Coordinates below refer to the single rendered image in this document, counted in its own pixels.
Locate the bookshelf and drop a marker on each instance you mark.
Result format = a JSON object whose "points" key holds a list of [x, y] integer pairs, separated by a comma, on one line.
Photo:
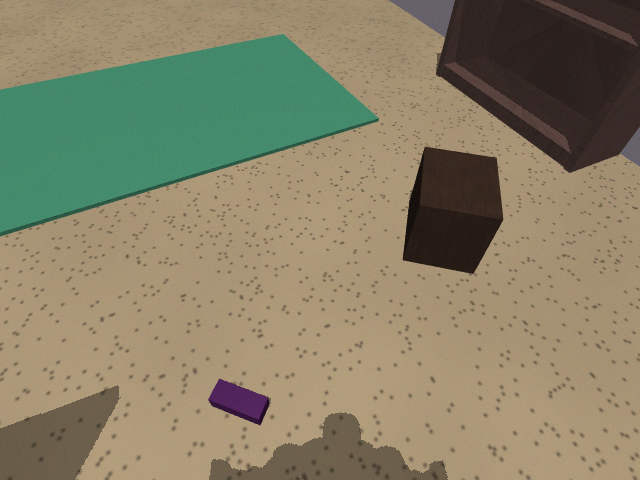
{"points": [[564, 74]]}

